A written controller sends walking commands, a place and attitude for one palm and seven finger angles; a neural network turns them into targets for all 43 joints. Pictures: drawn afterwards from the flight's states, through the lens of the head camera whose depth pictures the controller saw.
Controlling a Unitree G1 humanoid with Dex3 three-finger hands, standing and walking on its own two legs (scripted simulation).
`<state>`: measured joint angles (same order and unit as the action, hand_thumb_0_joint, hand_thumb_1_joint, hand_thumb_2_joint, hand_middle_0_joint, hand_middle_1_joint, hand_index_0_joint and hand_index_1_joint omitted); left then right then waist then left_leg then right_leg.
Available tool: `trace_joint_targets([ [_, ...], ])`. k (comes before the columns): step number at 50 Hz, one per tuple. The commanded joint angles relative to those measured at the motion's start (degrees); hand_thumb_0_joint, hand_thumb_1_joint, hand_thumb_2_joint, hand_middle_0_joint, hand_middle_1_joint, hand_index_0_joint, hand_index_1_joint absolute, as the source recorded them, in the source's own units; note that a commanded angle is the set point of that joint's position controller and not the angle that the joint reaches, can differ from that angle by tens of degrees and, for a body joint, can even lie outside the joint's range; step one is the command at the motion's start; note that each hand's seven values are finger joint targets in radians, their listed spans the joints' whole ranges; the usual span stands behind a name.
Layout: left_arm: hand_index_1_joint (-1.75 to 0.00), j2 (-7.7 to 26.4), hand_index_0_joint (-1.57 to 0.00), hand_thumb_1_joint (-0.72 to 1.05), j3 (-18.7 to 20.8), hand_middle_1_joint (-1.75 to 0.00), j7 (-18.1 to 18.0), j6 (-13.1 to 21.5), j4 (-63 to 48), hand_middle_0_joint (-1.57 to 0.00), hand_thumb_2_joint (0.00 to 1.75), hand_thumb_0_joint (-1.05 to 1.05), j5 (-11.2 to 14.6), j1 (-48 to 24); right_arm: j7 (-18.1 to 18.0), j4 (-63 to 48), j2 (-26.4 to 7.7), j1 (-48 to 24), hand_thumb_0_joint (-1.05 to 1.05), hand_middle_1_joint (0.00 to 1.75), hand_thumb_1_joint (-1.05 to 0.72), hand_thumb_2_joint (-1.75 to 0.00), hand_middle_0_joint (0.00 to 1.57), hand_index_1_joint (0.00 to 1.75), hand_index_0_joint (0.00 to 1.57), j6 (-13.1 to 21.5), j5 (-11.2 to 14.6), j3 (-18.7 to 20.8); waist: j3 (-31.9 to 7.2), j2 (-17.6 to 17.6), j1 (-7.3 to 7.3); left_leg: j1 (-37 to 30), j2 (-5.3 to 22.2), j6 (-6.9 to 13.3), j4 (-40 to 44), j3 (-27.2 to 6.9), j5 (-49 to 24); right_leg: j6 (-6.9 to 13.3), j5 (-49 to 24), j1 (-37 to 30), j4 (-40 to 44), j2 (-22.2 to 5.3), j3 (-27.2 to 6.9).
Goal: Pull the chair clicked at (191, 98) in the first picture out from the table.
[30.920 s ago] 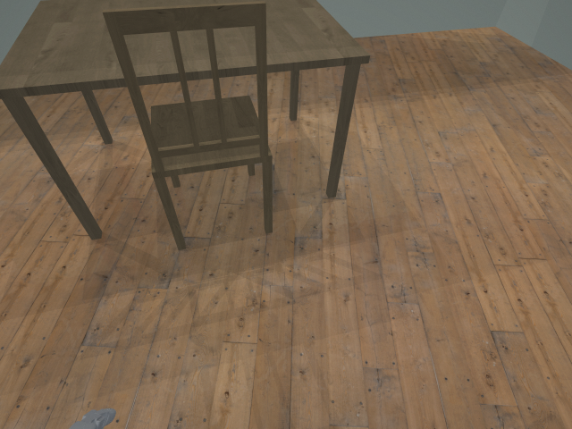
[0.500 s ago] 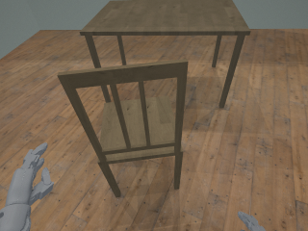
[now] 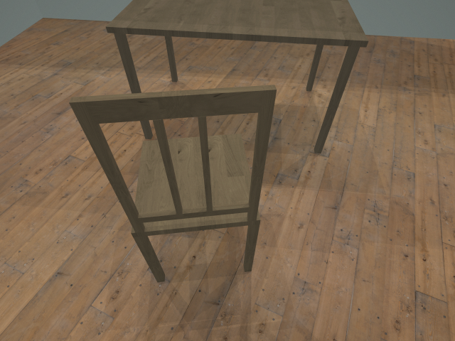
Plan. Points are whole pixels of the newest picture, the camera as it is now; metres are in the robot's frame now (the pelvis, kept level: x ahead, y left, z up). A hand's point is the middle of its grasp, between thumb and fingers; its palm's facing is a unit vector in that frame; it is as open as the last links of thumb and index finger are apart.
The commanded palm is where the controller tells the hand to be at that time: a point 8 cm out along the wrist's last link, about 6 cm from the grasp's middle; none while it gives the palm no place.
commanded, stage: let the arm hang, fingers relaxed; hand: left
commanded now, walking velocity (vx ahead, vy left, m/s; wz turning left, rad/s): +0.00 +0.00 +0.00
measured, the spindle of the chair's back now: (170, 173) +0.51 +0.18 -0.06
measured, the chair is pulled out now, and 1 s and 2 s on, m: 0.72 0.72 0.72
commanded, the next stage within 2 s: look to check the result in 0.50 s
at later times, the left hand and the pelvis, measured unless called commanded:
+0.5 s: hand out of the picture +0.00 +0.16 -0.17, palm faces +0.04 -0.98 -0.17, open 7.3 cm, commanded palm none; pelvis +0.02 +0.00 +0.00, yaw +0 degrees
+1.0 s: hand out of the picture +0.01 +0.15 -0.17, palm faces +0.04 -0.98 -0.18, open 7.3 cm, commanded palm none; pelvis +0.02 -0.01 +0.00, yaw +0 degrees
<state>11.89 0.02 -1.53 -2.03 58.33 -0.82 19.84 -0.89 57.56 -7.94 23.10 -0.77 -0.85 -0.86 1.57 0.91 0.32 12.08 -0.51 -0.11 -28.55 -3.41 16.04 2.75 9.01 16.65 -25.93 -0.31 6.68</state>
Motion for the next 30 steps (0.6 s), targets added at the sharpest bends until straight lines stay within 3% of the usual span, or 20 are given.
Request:
trace_joint_targets([
  [1,-0.3,4.2,-0.2,0.9,1.0,-0.3,-0.3,1.5,-1.9,-0.2,0.9,0.0,0.3,1.4,-0.5,-0.3,-4.9,7.0,0.0,0.3,-0.9,-0.9,0.2,0.3,0.2,1.3,-0.1,1.2,3.0,-3.0,-0.29,8.3,3.0,3.5,7.1,-3.3,5.0,1.2,15.2,-4.3,8.7,-6.3,-9.7],
  [8,-0.3,2.3,-0.2,0.9,0.5,-0.3,-0.6,2.2,0.6,-0.2,0.9,0.0,0.5,2.9,-0.9,1.9,-3.0,6.9,0.0,0.3,-0.9,-0.9,0.2,0.3,0.2,2.1,0.2,0.6,1.8,-0.5,0.11,6.1,3.7,3.1,7.1,-2.8,-3.6,1.5,5.1,-6.9,6.4,-6.4,-8.9],
  [11,-0.3,1.6,-0.2,0.9,0.5,-0.3,-0.7,2.2,1.0,-0.2,0.9,0.0,0.6,2.7,-1.1,2.5,-2.5,6.9,0.0,0.3,-0.9,-0.9,0.2,0.3,0.2,2.1,0.3,0.5,3.4,-0.4,0.1,6.4,4.0,2.9,7.3,-2.7,-5.1,1.7,3.1,-6.6,5.9,-6.4,-8.6],
  [14,-0.3,1.1,-0.2,0.9,0.5,-0.3,-0.7,2.1,1.4,-0.2,0.9,0.0,0.5,2.8,-1.3,3.0,-1.9,6.7,0.0,0.3,-0.9,-0.9,0.2,0.3,0.2,2.1,0.3,0.6,5.0,0.5,0.19,6.4,4.1,3.0,7.9,-2.8,-4.6,1.7,3.4,-6.0,6.3,-6.0,-8.1],
  [18,-0.3,0.6,-0.2,0.9,0.6,-0.3,-0.7,2.1,1.8,-0.2,0.9,0.0,0.5,2.8,-1.4,3.1,-1.7,6.4,0.0,0.3,-0.9,-0.9,0.2,0.3,0.2,2.2,0.3,0.5,3.8,2.2,0.12,6.1,4.3,2.9,8.2,-2.9,-4.3,1.4,2.7,-7.1,5.8,-6.1,-8.4],
  [23,-0.3,0.3,-0.2,0.9,0.7,-0.3,-0.7,2.1,1.5,-0.2,0.9,0.0,0.5,2.5,-1.5,2.9,-1.9,6.3,0.0,0.3,-0.9,-0.9,0.2,0.3,0.2,2.1,0.3,0.6,3.9,1.3,-0.03,6.0,4.5,3.0,8.6,-3.1,-3.2,1.4,3.6,-6.9,5.9,-6.0,-8.2],
  [24,-0.3,0.3,-0.2,0.9,0.7,-0.3,-0.8,2.0,1.5,-0.2,0.9,0.0,0.4,2.5,-1.5,2.9,-1.8,5.8,0.0,0.3,-0.9,-0.9,0.2,0.3,0.2,1.9,0.3,0.7,5.3,1.1,0.14,6.4,4.5,3.1,9.0,-3.1,-2.3,1.4,4.0,-6.2,6.4,-5.5,-7.9],
  [30,-0.3,0.3,-0.2,0.9,0.7,-0.3,-0.7,2.1,1.2,-0.2,0.9,0.0,0.4,2.6,-1.4,2.7,-2.2,5.6,0.0,0.3,-0.9,-0.9,0.2,0.3,0.2,2.0,0.3,0.8,3.5,-0.7,-0.08,4.8,4.3,3.1,8.1,-2.9,-3.4,1.3,3.7,-6.5,6.4,-6.0,-8.3],
])
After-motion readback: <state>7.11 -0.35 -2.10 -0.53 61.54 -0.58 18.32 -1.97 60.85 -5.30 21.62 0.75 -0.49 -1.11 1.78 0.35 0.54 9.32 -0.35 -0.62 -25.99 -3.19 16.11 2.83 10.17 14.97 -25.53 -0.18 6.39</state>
